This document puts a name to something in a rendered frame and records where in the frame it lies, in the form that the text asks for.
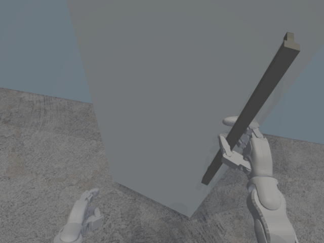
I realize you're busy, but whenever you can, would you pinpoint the robot right hand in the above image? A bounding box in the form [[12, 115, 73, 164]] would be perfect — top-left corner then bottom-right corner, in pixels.
[[218, 116, 273, 180]]

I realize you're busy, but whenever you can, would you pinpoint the right robot forearm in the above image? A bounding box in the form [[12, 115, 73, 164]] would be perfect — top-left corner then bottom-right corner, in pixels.
[[247, 176, 299, 243]]

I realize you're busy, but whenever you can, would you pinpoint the left robot forearm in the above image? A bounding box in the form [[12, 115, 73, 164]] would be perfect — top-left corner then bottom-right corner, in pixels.
[[53, 223, 84, 243]]

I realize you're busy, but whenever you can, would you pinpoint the handle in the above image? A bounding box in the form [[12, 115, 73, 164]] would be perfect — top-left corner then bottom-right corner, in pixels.
[[201, 32, 300, 185]]

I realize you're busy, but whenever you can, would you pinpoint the fridge door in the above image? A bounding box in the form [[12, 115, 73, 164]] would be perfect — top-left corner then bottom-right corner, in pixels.
[[66, 0, 324, 218]]

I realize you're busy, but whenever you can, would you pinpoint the robot left hand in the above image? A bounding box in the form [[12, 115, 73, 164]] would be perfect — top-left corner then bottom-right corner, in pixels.
[[66, 188, 103, 234]]

